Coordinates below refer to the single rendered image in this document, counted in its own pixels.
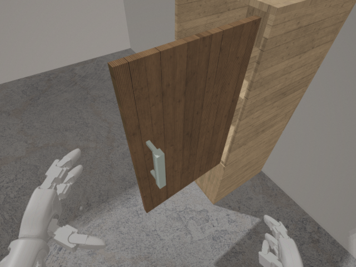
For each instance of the robot left forearm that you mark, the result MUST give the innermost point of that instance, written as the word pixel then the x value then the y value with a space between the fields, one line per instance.
pixel 26 252

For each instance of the cupboard door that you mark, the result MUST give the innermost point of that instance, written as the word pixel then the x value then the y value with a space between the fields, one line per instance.
pixel 182 97

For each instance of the right robot hand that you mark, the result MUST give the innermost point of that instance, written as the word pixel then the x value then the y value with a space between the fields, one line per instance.
pixel 286 253

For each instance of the left robot hand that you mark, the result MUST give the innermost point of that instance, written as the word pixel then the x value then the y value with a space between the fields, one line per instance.
pixel 38 219

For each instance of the handle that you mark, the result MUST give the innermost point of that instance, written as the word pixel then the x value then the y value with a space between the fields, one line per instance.
pixel 159 165

